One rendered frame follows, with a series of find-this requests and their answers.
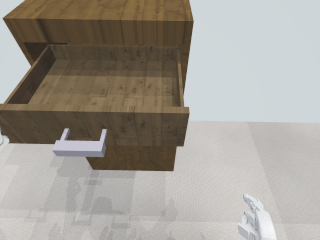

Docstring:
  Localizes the handle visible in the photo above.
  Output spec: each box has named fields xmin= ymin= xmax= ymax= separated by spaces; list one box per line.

xmin=52 ymin=128 xmax=108 ymax=157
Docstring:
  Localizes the right robot hand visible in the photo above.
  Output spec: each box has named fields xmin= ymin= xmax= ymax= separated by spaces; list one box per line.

xmin=238 ymin=193 xmax=278 ymax=240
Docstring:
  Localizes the drawer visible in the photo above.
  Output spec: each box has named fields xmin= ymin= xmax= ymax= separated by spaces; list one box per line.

xmin=0 ymin=44 xmax=190 ymax=147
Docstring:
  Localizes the left robot hand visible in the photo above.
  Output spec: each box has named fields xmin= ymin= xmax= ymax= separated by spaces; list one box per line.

xmin=0 ymin=127 xmax=10 ymax=151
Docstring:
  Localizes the cabinet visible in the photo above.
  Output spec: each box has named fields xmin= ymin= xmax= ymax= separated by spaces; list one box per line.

xmin=2 ymin=0 xmax=194 ymax=172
